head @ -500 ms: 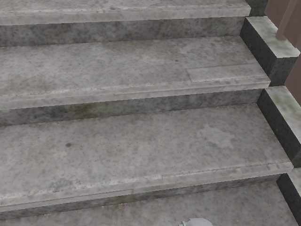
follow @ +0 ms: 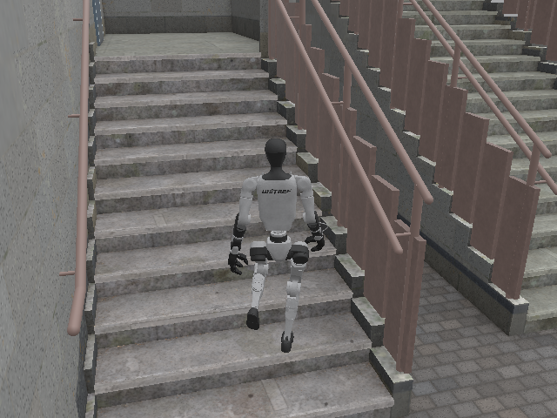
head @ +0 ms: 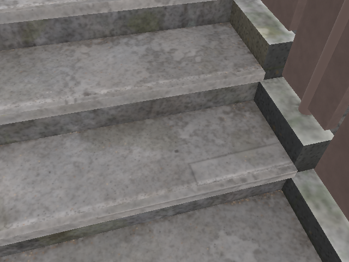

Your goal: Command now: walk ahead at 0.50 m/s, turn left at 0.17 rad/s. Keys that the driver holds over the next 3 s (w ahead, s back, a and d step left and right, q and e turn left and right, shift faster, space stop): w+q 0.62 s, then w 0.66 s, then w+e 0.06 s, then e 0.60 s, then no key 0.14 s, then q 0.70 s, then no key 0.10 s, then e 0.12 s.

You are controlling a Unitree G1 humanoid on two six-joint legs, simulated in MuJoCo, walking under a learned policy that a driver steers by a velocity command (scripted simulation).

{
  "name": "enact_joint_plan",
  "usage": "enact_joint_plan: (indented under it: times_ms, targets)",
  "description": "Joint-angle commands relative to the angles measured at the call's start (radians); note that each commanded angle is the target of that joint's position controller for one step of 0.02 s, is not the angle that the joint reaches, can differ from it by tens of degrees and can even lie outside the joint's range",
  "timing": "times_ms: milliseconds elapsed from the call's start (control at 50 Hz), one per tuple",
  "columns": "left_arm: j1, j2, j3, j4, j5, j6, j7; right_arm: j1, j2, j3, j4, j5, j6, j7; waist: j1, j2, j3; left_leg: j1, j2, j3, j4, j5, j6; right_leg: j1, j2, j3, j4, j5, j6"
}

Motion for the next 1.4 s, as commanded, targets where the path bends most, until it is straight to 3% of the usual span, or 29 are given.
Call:
enact_joint_plan:
  times_ms: [20, 140, 180, 240, 280, 300, 320, 360, 400, 460, 500, 540, 600, 640, 720, 780, 820, 840, 860, 880, 920, 1000, 1060, 1140, 1200, 1280, 1320, 1380, 1400]
  targets:
    - [0.029, -0.08, -0.039, 0.002, -0.001, -0.056, -0.018, 0.063, 0.105, 0.051, -0.029, 0.008, 0.039, 0.0, -0.045, 0.037, 0.083, -0.247, -0.002, -0.053, 0.027, 0.012, 0.014, 0.02, -0.281, 0.271, -0.401, 0.237, 0.019]
    - [0.23, -0.006, -0.05, 0.085, -0.017, -0.083, -0.001, -0.355, 0.104, 0.087, -0.208, -0.02, 0.07, -0.038, 0.04, -0.057, 0.138, -0.499, -0.02, 0.152, -0.019, -0.108, 0.007, 0.13, -0.234, 0.126, -0.549, 0.283, 0.079]
    - [0.263, 0.043, -0.041, 0.081, -0.025, -0.073, 0.042, -0.348, 0.052, 0.083, -0.221, -0.019, 0.087, -0.013, 0.043, -0.099, 0.078, -0.357, 0.044, 0.258, -0.243, -0.167, -0.002, 0.228, -0.269, 0.098, -0.694, 0.516, 0.022]
    - [0.252, 0.079, -0.042, 0.026, -0.044, -0.046, 0.085, -0.275, 0.11, 0.098, -0.157, 0.01, 0.1, 0.002, 0.012, -0.096, -0.07, -0.018, -0.003, 0.405, -0.503, -0.259, 0.058, 0.385, -0.27, -0.077, -0.582, 1.352, 0.011]
    - [0.253, 0.157, -0.026, -0.016, -0.05, -0.052, 0.09, -0.114, 0.047, 0.08, -0.105, 0.033, 0.119, -0.01, -0.077, -0.189, -0.179, 0.287, -0.1, 0.433, -0.708, -0.372, 0.064, 0.419, -0.355, -0.039, -0.342, 1.861, -0.025]
    - [0.209, 0.187, -0.015, -0.052, -0.054, -0.051, 0.074, 0.0, -0.011, 0.054, -0.072, 0.005, 0.122, -0.007, -0.12, -0.234, -0.235, 0.378, -0.131, 0.391, -0.827, -0.395, 0.088, 0.469, -0.38, -0.02, -0.14, 1.918, -0.028]
    - [0.148, 0.198, -0.01, -0.109, -0.058, -0.06, 0.048, 0.099, -0.065, 0.03, -0.049, -0.025, 0.112, 0.005, -0.181, -0.243, -0.284, 0.55, -0.123, 0.234, -1.007, -0.366, 0.121, 0.39, -0.369, -0.015, 0.122, 1.716, -0.016]
    - [0.015, 0.138, -0.001, -0.255, -0.011, -0.084, -0.022, 0.097, -0.242, -0.05, -0.025, 0.001, 0.127, -0.015, -0.141, 0.119, -0.306, 0.732, 0.204, -0.807, -1.606, -0.612, 0.295, -0.267, -0.02, 0.176, 0.98, 0.235, 0.081]
    - [-0.005, 0.014, -0.026, -0.352, 0.034, -0.073, -0.017, 0.002, -0.141, -0.035, -0.003, 0.01, 0.093, -0.011, -0.001, -0.101, -0.087, 0.507, 0.217, -0.712, -1.646, -0.595, 0.173, -0.431, -0.105, 0.303, 1.159, 0.325, 0.059]
    - [-0.02, -0.102, -0.063, -0.417, 0.012, -0.015, 0.043, 0.037, -0.035, -0.009, 0.102, -0.021, 0.036, 0.014, 0.087, -0.078, 0.056, 0.362, 0.126, -0.368, -1.56, -0.253, 0.093, -0.626, -0.119, 0.251, 1.406, 0.228, 0.04]
    - [-0.013, -0.113, -0.077, -0.427, 0.019, 0.025, 0.061, 0.071, -0.065, -0.01, 0.134, -0.013, 0.013, 0.029, 0.128, -0.09, 0.088, 0.337, 0.078, -0.2, -1.517, -0.043, 0.014, -0.655, -0.163, 0.256, 1.26, 0.202, 0.039]
    - [-0.112, -0.073, -0.076, -0.446, 0.024, 0.044, 0.07, 0.114, -0.079, 0.001, 0.137, -0.011, -0.01, 0.034, 0.095, -0.103, 0.102, 0.291, 0.024, -0.146, -1.536, 0.115, -0.034, -0.632, -0.161, 0.176, 1.107, 0.228, 0.073]
    - [-0.34, -0.151, -0.109, -0.531, 0.019, 0.048, 0.072, 0.338, -0.134, -0.015, 0.202, -0.004, -0.02, 0.017, -0.027, 0.151, 0.044, 0.619, 0.067, -0.252, -1.57, 0.273, 0.027, -1.006, -0.115, 0.078, 1.434, 0.028, 0.063]
    - [-0.453, -0.174, -0.136, -0.594, 0.045, 0.024, 0.059, 0.39, -0.137, -0.021, 0.212, 0.003, 0.0, 0.004, -0.052, 0.097, 0.044, 0.729, 0.074, -0.257, -1.602, 0.144, 0.022, -1.1, -0.148, 0.105, 1.34, -0.021, 0.048]
    - [-0.58, -0.128, -0.139, -0.64, 0.03, 0.037, 0.016, 0.432, -0.123, -0.018, 0.223, 0.02, 0.024, -0.056, -0.092, 0.043, 0.001, 0.79, 0.126, -0.206, -1.854, 0.49, 0.066, -0.778, -0.15, 0.032, 0.897, -0.013, 0.041]
    - [-0.221, -0.051, -0.099, -0.505, -0.041, 0.048, 0.03, 0.267, -0.224, -0.034, 0.137, 0.032, -0.001, -0.056, 0.134, 0.157, -0.265, 0.666, 0.145, -0.073, -1.621, 1.509, 0.052, 0.056, -0.02, 0.001, 0.486, 0.04, 0.007]
    - [0.085, 0.114, -0.029, -0.389, -0.018, 0.037, 0.041, 0.166, -0.295, -0.077, 0.123, 0.052, -0.052, -0.004, 0.297, 0.1, -0.385, 0.766, 0.133, -0.068, -1.158, 1.531, 0.015, 0.278, -0.029, 0.121, 0.165, 0.077, -0.026]
    - [0.131, 0.207, -0.001, -0.324, 0.021, 0.013, 0.042, 0.289, -0.117, -0.052, 0.109, 0.058, -0.067, 0.036, 0.177, -0.285, -0.432, 0.421, -0.122, -0.058, -0.652, 0.259, -0.073, 0.545, -0.351, 0.677, -0.053, 0.327, -0.209]
    - [0.071, 0.17, 0.008, -0.313, -0.012, 0.048, 0.06, 0.313, -0.122, -0.049, 0.082, -0.007, -0.065, 0.056, 0.152, -0.283, -0.464, 0.268, -0.22, -0.129, -0.254, -0.065, -0.076, 0.46, -0.403, 1.125, -0.349, 0.222, -0.276]
    - [-0.085, 0.093, -0.002, -0.306, -0.019, 0.048, 0.056, 0.292, -0.053, -0.037, 0.025, -0.024, -0.051, 0.059, 0.039, -0.116, -0.282, 0.157, -0.158, -0.124, -0.12, -0.007, -0.07, 0.305, -0.384, 1.065, -0.353, -0.109, -0.247]
    - [-0.098, -0.058, -0.025, -0.203, 0.0, 0.005, 0.055, 0.118, 0.033, 0.005, -0.054, -0.059, -0.031, 0.052, 0.015, 0.105, -0.036, -0.023, -0.093, -0.066, -0.025, 0.033, -0.019, 0.107, -0.333, 0.773, -0.318, -0.206, -0.168]
    - [0.061, -0.109, -0.038, -0.016, -0.003, -0.064, 0.01, 0.069, 0.141, 0.064, -0.121, -0.016, 0.032, 0.008, -0.045, -0.012, 0.035, -0.287, -0.082, -0.082, 0.21, -0.041, 0.033, 0.079, -0.261, 0.411, -0.322, 0.155, -0.075]
    - [-0.017, -0.05, -0.042, -0.025, -0.017, -0.073, 0.0, -0.041, 0.075, 0.069, -0.163, -0.012, 0.053, 0.001, -0.094, -0.003, 0.091, -0.235, -0.011, 0.045, -0.123, -0.005, -0.021, -0.113, -0.197, 0.238, -0.438, 0.126, -0.019]
    - [0.175, 0.026, -0.029, 0.009, -0.017, -0.099, 0.033, -0.166, 0.101, 0.073, -0.199, -0.026, 0.063, -0.008, 0.008, -0.128, 0.013, -0.505, 0.061, 0.18, 0.126, -0.091, -0.035, 0.225, -0.274, 0.368, -0.477, 0.399, -0.118]
    - [0.291, 0.049, -0.019, 0.015, -0.011, -0.09, 0.054, -0.386, 0.136, 0.103, -0.295, -0.02, 0.05, -0.005, 0.07, -0.004, 0.052, -0.743, 0.121, 0.165, 0.068, -0.227, -0.027, 0.437, -0.298, 0.425, -0.542, -0.022, -0.109]
    - [0.311, 0.037, -0.006, -0.005, -0.033, -0.048, 0.086, -0.43, 0.129, 0.116, -0.35, -0.041, 0.061, 0.029, 0.078, 0.008, 0.023, -0.485, 0.164, 0.196, -0.301, -0.215, -0.036, 0.428, -0.314, 0.349, -0.736, 0.216, -0.123]
    - [0.312, -0.003, -0.01, -0.008, -0.037, -0.026, 0.08, -0.445, 0.135, 0.111, -0.332, -0.009, 0.084, 0.039, 0.115, -0.008, -0.01, -0.158, 0.101, 0.322, -0.623, -0.296, -0.028, 0.382, -0.261, 0.253, -0.764, 0.51, -0.13]
    - [0.279, 0.12, 0.009, -0.056, -0.029, -0.052, 0.033, -0.068, 0.069, 0.052, -0.206, 0.045, 0.078, 0.004, -0.077, -0.19, -0.239, 0.408, -0.079, 0.347, -0.858, -0.237, 0.039, 0.471, -0.331, 0.209, -0.323, 1.818, -0.079]
    - [0.182, 0.155, 0.022, -0.093, -0.045, -0.079, 0.003, 0.079, -0.025, 0.022, -0.196, 0.009, 0.066, -0.011, -0.18, -0.321, -0.342, 0.579, -0.014, 0.189, -0.943, -0.127, 0.08, 0.428, -0.297, 0.187, -0.086, 1.791, -0.02]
